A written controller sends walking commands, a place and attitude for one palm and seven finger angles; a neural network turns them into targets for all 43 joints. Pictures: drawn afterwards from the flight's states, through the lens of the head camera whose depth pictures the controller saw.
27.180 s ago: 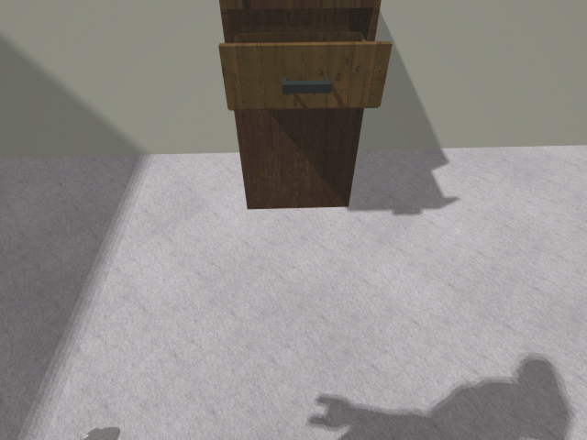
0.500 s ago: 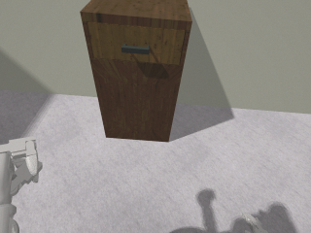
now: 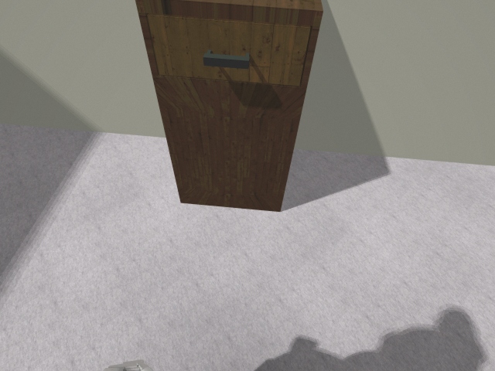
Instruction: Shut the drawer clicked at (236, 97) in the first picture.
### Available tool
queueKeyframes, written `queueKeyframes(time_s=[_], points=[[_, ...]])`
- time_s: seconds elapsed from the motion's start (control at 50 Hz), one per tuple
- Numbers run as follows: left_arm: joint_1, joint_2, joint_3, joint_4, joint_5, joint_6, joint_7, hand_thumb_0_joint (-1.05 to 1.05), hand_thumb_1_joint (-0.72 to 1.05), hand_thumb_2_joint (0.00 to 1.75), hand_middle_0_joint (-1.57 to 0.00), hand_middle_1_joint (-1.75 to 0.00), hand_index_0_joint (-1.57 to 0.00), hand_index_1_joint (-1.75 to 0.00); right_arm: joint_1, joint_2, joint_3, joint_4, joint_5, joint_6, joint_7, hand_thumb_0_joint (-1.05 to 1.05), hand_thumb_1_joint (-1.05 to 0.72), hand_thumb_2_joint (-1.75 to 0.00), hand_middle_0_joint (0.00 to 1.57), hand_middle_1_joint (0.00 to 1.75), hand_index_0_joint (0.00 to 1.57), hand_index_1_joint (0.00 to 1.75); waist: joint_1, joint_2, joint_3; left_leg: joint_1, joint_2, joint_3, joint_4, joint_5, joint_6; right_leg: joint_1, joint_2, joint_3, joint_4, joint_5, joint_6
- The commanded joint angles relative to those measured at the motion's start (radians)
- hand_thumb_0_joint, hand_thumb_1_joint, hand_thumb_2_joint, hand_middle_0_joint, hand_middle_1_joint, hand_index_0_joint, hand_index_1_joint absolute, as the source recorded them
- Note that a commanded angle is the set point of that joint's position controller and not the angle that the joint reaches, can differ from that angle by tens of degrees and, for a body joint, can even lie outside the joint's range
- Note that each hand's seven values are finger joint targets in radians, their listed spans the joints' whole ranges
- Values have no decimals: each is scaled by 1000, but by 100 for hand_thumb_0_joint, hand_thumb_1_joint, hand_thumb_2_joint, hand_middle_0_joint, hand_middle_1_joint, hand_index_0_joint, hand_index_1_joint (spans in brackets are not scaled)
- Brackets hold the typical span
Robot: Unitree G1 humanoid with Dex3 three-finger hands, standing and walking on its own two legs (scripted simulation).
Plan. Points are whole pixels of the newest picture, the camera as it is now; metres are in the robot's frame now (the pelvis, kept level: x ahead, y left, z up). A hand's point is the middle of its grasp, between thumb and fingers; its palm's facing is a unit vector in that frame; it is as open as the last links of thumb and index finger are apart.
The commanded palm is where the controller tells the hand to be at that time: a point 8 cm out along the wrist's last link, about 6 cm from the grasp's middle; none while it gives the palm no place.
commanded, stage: let the arm hang, fingers relaxed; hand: left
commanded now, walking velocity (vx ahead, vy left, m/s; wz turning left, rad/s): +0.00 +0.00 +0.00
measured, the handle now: (227, 57) +0.92 +0.09 +0.04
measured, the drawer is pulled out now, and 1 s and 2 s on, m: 0.00 0.00 0.00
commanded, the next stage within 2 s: look to check the result in 0.84 s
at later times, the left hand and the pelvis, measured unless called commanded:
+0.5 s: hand out of the picture +0.00 +0.21 -0.15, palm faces +0.01 -0.98 -0.20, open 6.9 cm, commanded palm none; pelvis +0.01 +0.04 +0.02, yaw -2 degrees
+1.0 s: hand out of the picture +0.00 +0.19 -0.16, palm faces +0.01 -0.99 -0.15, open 7.4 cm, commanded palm none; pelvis +0.01 +0.04 +0.02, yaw -3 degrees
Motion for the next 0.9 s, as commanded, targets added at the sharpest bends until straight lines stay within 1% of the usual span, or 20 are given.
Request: queueKeyframes(time_s=[0.0,0.02,0.04,0.06,0.08,0.1,0.12,0.14,0.18,0.26,0.32,0.36,0.38,0.44,0.5,0.58,0.62,0.72,0.8,0.88], points=[[13,172,11,57,-8,-50,-18,0,90,90,-84,-99,-84,-99,-12,-105,-14,-12,5,-35,-28,0,-90,-90,20,30,20,30,41,212,-72,-30,62,-100,-209,163,42,145,-69,160,-206,140,14],[32,134,22,85,-11,-54,-14,0,90,90,-80,-95,-80,-95,1,-79,-18,4,1,-35,-32,0,-90,-90,20,30,20,30,43,259,-103,-10,65,-82,-212,176,35,172,-76,149,-216,194,6],[28,136,17,119,-13,-56,-13,0,90,90,-76,-91,-76,-91,12,-70,-17,20,3,-35,-35,0,-90,-90,20,30,20,30,42,277,-111,1,62,-75,-216,201,31,193,-80,142,-219,241,1],[20,144,8,153,-15,-56,-13,0,90,90,-72,-86,-72,-86,21,-72,-15,35,7,-34,-37,0,-90,-90,20,30,20,30,42,269,-118,19,60,-69,-220,214,26,203,-83,138,-224,260,-2],[16,142,4,181,-16,-57,-14,0,90,90,-68,-82,-68,-82,32,-69,-16,52,9,-33,-39,0,-90,-90,20,30,20,30,39,244,-128,34,63,-68,-227,214,25,209,-84,134,-237,262,-4],[2,146,2,201,-14,-58,-13,0,90,90,-64,-78,-64,-78,46,-74,-20,59,13,-32,-41,0,-90,-90,20,30,20,30,35,173,-116,51,70,-75,-230,235,25,202,-81,125,-242,272,-4],[-7,139,-2,226,-15,-57,-14,0,90,90,-60,-73,-60,-73,59,-78,-20,78,14,-32,-43,0,-90,-90,20,30,20,30,32,137,-111,59,76,-79,-242,235,27,199,-82,117,-253,257,-3],[-14,135,-6,250,-16,-54,-15,0,90,90,-56,-69,-56,-69,63,-81,-20,94,15,-29,-44,0,-90,-90,20,30,20,30,30,97,-88,55,81,-86,-264,196,29,186,-78,113,-268,209,-1],[-17,128,-11,293,-16,-51,-15,0,90,90,-48,-60,-48,-60,70,-87,-21,120,15,-27,-44,0,-90,-90,20,30,20,30,30,47,-48,57,82,-95,-295,147,33,160,-76,112,-291,148,3],[-3,111,-18,361,-16,-48,-12,0,90,90,-32,-43,-32,-43,93,-76,-17,172,14,-24,-45,0,-90,-90,20,30,20,30,28,8,15,54,78,-93,-337,63,37,121,-75,121,-318,79,4],[15,101,-20,398,-16,-48,-9,0,90,90,-20,-30,-20,-30,108,-67,-15,207,13,-27,-45,0,-90,-90,20,30,20,30,30,5,14,66,75,-90,-353,44,41,115,-77,122,-316,74,6],[19,90,-22,418,-15,-49,-7,0,90,90,-20,-30,-20,-30,119,-61,-14,224,13,-28,-46,0,-90,-90,20,30,20,30,26,-4,18,71,74,-87,-359,40,42,108,-76,123,-314,77,9],[25,86,-23,427,-16,-49,-6,0,90,90,-20,-30,-20,-30,119,-57,-12,234,14,-29,-47,0,-90,-90,20,30,20,30,28,9,24,75,73,-87,-362,42,43,103,-77,127,-313,81,8],[36,76,-24,451,-15,-50,-4,0,90,90,-20,-30,-20,-30,132,-41,-10,255,15,-31,-48,0,-90,-90,20,30,20,30,28,7,38,69,71,-83,-365,54,44,104,-77,125,-311,93,11],[53,70,-24,467,-15,-52,-1,0,90,90,-20,-30,-20,-30,141,-35,-9,271,18,-33,-50,0,-90,-90,20,30,20,30,32,15,36,81,68,-77,-357,87,44,103,-77,126,-306,107,11],[57,49,-23,481,-15,-54,1,0,90,90,-20,-30,-20,-30,156,-12,-9,290,17,-36,-53,0,-90,-90,20,30,20,30,28,35,39,85,67,-67,-359,92,43,102,-78,127,-305,121,13],[62,46,-23,486,-15,-55,3,0,90,90,-20,-30,-20,-30,166,-6,-8,296,18,-37,-54,0,-90,-90,20,30,20,30,27,18,28,90,69,-68,-353,107,44,109,-79,125,-302,127,12],[73,28,-23,494,-15,-57,6,0,90,90,-20,-30,-20,-30,180,8,-10,307,18,-39,-57,0,-90,-90,20,30,20,30,27,28,39,96,64,-60,-344,133,43,102,-78,128,-302,141,13],[81,22,-22,497,-16,-58,8,0,90,90,-20,-30,-20,-30,189,10,-12,312,19,-39,-59,0,-90,-90,20,30,20,30,27,39,46,98,65,-60,-342,140,44,98,-75,128,-302,144,13],[76,17,-21,499,-15,-57,9,0,90,90,-20,-30,-20,-30,199,18,-12,319,19,-39,-59,0,-90,-90,20,30,20,30,23,30,55,89,65,-59,-349,115,43,99,-76,126,-302,136,15]])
